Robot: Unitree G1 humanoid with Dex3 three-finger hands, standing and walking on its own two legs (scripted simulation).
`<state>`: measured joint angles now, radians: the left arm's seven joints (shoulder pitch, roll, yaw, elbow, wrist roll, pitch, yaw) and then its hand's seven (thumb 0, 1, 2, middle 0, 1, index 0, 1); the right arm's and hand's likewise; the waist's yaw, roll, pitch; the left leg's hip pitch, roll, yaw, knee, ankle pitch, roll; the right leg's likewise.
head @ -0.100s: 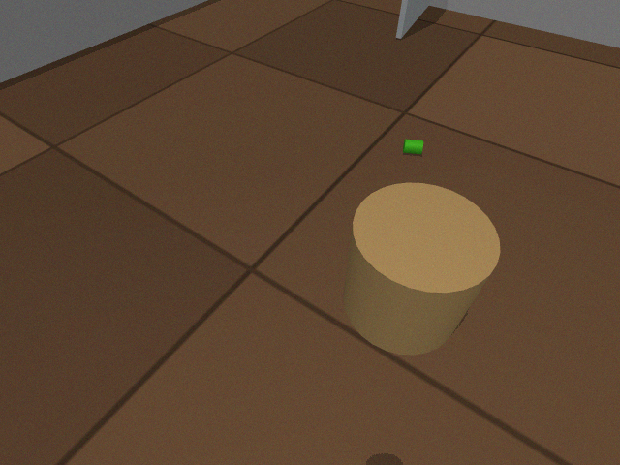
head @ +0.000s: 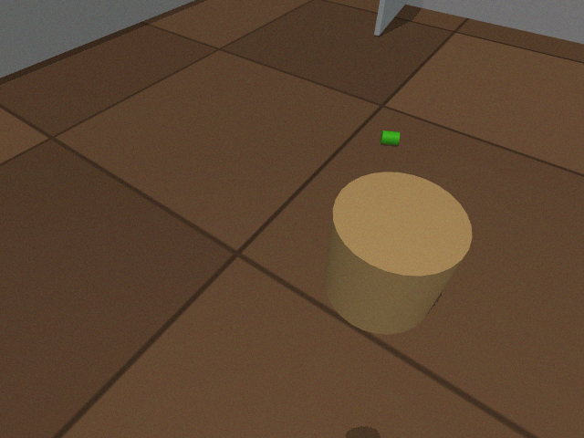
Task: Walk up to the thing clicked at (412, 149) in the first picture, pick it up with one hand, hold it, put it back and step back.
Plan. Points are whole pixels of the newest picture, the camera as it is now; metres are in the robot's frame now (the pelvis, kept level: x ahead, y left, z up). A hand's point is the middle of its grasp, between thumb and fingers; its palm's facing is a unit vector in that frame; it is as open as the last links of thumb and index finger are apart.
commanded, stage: stand
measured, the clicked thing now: (390, 137) +1.72 -0.54 -0.75
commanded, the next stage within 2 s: walk up in 1.02 s
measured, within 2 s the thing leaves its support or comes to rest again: neither
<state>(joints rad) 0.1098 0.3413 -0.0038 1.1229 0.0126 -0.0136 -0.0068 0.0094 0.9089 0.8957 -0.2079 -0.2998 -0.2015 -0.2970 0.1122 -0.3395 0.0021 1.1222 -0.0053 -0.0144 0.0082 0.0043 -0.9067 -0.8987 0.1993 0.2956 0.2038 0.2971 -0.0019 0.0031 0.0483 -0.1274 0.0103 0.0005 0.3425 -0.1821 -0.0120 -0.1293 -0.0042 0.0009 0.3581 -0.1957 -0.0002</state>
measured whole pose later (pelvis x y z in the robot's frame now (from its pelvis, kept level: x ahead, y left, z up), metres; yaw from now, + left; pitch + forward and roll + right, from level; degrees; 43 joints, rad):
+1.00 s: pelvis +0.01 +0.00 +0.00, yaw +0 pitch -2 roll +0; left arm 0.11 0.34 0.00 1.12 0.01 -0.01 0.00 0.01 0.91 0.90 -0.21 -0.30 -0.20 -0.30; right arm 0.12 -0.35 0.01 1.12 -0.01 -0.01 0.00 0.00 -0.91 -0.90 0.20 0.30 0.20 0.30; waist 0.00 0.00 0.05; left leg -0.10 0.02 0.00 0.32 -0.18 -0.02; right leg -0.10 0.00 0.00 0.32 -0.19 -0.01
